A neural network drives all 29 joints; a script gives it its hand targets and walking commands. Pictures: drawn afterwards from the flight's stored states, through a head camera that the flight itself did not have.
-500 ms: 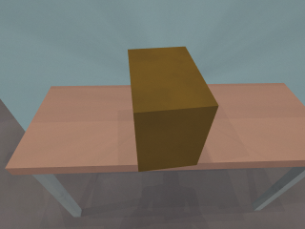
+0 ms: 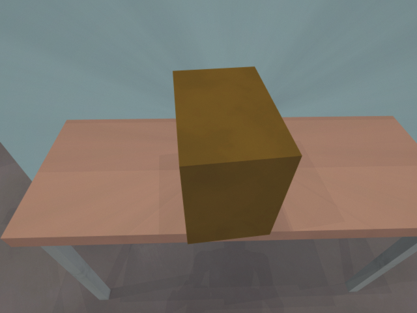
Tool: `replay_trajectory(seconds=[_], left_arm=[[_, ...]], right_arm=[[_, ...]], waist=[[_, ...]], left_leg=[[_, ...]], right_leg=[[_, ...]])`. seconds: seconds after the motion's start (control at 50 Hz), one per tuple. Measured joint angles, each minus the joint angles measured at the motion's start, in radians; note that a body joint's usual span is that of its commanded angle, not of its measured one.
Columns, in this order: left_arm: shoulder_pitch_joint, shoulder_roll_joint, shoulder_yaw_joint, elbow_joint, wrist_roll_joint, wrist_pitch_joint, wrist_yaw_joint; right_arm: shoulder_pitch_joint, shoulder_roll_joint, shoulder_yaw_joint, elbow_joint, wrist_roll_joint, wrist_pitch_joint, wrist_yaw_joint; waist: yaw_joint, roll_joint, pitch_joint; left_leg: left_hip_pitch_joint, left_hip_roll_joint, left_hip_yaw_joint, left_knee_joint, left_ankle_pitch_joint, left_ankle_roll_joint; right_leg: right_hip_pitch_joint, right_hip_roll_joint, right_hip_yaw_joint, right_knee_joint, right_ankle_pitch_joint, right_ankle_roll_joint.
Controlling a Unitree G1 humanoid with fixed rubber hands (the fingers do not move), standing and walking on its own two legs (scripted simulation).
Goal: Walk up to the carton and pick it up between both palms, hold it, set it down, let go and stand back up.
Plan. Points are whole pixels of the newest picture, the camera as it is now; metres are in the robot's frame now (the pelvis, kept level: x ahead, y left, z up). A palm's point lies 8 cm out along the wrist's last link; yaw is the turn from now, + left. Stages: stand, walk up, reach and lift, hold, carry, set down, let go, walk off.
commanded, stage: stand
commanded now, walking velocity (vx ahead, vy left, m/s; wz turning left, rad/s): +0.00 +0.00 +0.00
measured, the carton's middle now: (221, 153) +0.48 -0.01 +0.03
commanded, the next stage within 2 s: none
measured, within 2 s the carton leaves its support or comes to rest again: neither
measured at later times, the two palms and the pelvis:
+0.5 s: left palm out of the picture +0.01 +0.23 -0.14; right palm out of the picture +0.01 -0.23 -0.14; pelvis +0.01 +0.00 +0.00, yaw +0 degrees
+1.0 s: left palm out of the picture +0.00 +0.23 -0.14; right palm out of the picture +0.01 -0.23 -0.14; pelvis +0.01 +0.00 +0.00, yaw +0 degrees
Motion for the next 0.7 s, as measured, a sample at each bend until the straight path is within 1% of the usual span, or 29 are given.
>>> replay_trajectory(seconds=[0.7], left_arm=[[-0.001,-0.016,-0.003,0.052,-0.002,0.001,0.008]], right_arm=[[-0.016,0.014,0.002,0.059,0.001,0.0,-0.007]], waist=[[0.002,0.0,0.008]], left_leg=[[0.031,-0.004,-0.004,-0.033,0.003,-0.001]], right_leg=[[0.032,-0.004,-0.004,-0.031,0.001,0.0]])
